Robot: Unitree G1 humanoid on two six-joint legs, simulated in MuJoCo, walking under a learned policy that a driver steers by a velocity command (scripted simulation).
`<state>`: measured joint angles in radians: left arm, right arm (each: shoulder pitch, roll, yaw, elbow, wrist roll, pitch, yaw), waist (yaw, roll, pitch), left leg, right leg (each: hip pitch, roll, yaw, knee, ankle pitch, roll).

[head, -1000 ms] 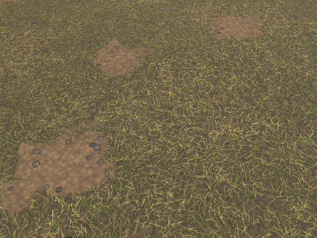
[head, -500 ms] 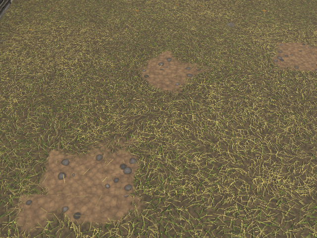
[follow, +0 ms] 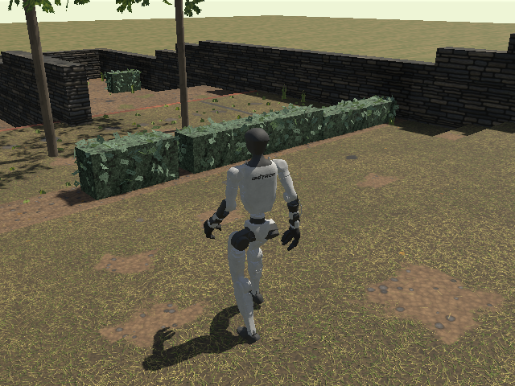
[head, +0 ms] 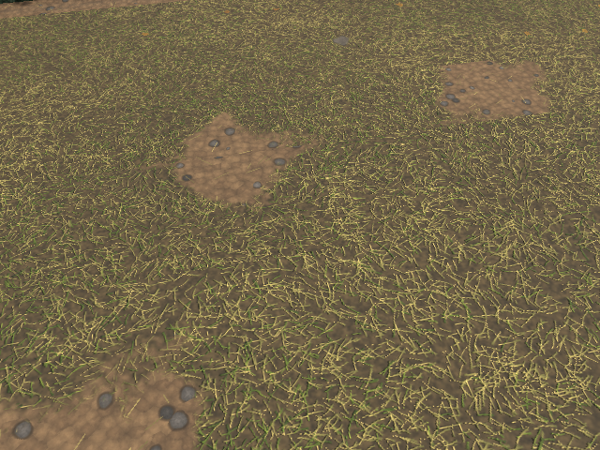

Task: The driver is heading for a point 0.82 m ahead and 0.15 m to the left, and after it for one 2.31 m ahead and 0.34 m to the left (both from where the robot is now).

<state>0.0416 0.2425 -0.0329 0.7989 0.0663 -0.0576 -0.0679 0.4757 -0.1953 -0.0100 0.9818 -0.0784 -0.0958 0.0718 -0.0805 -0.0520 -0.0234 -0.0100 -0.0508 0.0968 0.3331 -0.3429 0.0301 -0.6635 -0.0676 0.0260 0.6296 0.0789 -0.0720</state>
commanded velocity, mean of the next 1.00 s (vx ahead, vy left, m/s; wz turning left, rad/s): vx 0.50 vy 0.00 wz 0.37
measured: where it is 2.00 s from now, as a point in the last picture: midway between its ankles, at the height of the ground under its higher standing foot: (216, 319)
